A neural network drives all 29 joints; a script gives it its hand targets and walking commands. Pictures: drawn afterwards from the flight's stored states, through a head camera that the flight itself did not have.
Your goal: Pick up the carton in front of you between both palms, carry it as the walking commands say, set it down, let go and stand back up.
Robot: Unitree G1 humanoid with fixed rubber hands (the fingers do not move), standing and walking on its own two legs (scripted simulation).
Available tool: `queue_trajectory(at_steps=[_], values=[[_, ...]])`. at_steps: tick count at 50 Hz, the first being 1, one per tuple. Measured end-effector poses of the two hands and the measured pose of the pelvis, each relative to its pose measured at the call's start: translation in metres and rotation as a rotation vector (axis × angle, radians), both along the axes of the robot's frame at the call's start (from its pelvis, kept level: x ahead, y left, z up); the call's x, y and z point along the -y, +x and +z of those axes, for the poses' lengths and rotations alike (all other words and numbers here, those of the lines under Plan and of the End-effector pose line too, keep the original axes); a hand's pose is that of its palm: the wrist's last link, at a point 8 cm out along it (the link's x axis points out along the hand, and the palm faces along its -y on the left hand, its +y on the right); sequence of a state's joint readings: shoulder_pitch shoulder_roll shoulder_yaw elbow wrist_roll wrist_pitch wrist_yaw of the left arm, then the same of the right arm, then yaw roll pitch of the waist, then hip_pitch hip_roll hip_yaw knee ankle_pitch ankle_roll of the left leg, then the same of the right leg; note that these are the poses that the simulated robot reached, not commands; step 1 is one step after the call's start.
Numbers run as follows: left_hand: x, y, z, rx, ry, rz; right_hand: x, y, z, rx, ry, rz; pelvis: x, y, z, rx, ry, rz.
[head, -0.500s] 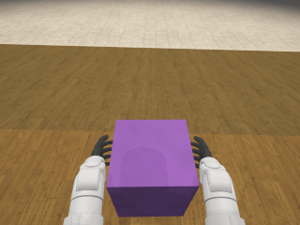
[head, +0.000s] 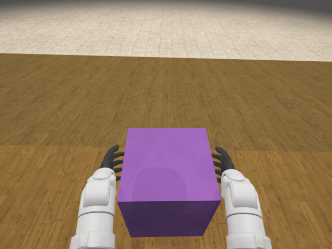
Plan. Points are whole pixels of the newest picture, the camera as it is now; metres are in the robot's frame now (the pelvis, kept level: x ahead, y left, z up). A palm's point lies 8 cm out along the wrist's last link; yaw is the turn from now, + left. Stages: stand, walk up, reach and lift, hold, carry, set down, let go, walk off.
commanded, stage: hold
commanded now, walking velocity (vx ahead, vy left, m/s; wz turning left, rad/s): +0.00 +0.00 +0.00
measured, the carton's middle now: (167, 184) +0.31 +0.00 -0.02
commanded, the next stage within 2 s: carry in 0.40 s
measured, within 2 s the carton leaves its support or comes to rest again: neither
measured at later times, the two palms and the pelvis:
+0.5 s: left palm (108, 168) +0.31 +0.15 +0.06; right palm (226, 170) +0.30 -0.15 +0.06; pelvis +0.02 +0.00 +0.00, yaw +0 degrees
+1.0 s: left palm (115, 121) +0.47 +0.16 +0.07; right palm (210, 121) +0.47 -0.14 +0.07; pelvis +0.21 +0.01 -0.02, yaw -2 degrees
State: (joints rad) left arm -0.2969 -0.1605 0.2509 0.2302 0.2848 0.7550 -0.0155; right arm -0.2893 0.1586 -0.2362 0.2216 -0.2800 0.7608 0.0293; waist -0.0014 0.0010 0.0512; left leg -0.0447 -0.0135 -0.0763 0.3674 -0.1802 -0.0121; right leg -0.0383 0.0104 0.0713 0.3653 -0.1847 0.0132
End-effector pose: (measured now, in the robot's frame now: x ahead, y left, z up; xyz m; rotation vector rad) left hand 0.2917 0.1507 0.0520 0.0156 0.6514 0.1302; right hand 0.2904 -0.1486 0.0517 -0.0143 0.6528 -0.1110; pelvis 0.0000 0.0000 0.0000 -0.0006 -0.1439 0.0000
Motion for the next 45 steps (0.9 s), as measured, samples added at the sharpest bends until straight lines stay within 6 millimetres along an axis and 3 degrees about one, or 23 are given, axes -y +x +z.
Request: queue_trajectory(at_steps=[20, 27, 34, 38, 41, 45], values=[[0.000, 0.005, 0.000, -0.002, 0.013, -0.006, 0.000, 0.006, 0.001, -0.002, -0.011, 0.009, 0.001, 0.008, 0.001, -0.019, 0.000, -0.001], [0.000, 0.021, 0.008, 0.033, -0.007, 0.004, 0.000, 0.020, 0.009, 0.033, -0.001, -0.003, 0.000, 0.025, -0.005, -0.129, 0.000, -0.002], [-0.004, 0.057, 0.019, 0.053, -0.021, 0.011, -0.004, 0.055, 0.019, 0.053, 0.021, -0.026, -0.003, 0.067, -0.017, -0.199, 0.010, -0.018], [0.005, 0.087, 0.018, 0.012, -0.024, -0.003, 0.004, 0.079, 0.015, 0.011, 0.033, -0.050, 0.003, 0.098, -0.021, -0.229, -0.012, -0.023], [0.010, 0.105, 0.014, -0.017, -0.061, 0.028, 0.009, 0.099, 0.014, -0.018, 0.032, -0.049, 0.007, 0.122, -0.021, -0.250, -0.016, 0.007], [0.000, 0.128, 0.012, -0.050, -0.065, 0.060, 0.000, 0.134, 0.016, -0.053, 0.053, -0.037, 0.004, 0.158, -0.015, -0.262, 0.018, 0.011]])
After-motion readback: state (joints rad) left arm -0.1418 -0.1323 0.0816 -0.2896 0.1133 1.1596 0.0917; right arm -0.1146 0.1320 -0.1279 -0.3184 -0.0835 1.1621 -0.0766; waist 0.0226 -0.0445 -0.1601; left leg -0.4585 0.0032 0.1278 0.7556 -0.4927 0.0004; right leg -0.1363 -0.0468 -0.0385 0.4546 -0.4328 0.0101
